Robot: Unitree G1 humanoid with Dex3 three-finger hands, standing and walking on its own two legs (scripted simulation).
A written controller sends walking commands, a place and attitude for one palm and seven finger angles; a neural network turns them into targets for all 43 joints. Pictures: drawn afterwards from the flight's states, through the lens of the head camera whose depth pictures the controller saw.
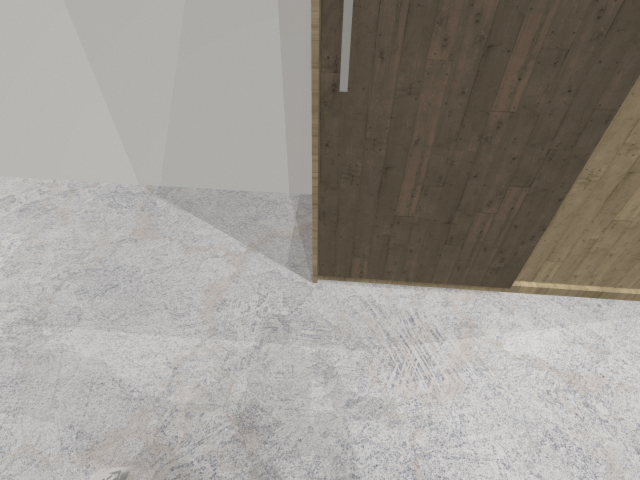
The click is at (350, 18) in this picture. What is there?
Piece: wardrobe's sliding door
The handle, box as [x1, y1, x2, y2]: [339, 0, 352, 91]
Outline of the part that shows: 352,0 344,0 339,91 347,90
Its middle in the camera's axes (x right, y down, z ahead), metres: +0.06 -0.44 +0.86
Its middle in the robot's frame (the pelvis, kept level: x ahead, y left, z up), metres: +0.96 -0.01 +0.17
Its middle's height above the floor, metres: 0.94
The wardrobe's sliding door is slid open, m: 0.00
